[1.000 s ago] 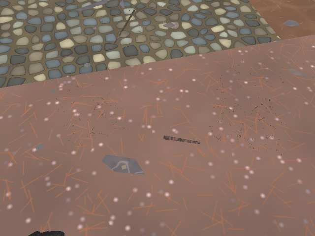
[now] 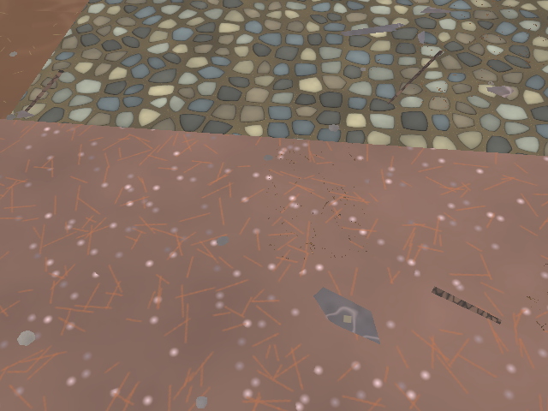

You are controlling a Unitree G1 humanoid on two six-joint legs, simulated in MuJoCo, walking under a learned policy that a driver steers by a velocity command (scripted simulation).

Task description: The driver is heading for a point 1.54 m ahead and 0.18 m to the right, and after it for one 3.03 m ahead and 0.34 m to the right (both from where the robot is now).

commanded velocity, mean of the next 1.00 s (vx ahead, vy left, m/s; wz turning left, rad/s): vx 0.00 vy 0.00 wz -0.21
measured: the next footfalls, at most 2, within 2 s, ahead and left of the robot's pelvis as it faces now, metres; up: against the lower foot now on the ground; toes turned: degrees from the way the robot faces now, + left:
left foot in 0.20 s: +0.04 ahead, +0.12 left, +0.00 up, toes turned -10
right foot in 0.66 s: -0.01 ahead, -0.12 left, +0.00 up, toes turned -20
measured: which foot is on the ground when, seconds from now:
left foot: up 0.00-0.18, down 0.20-0.82, up 0.84-1.00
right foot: down 0.00-0.18, up 0.20-0.64, down 0.66-1.00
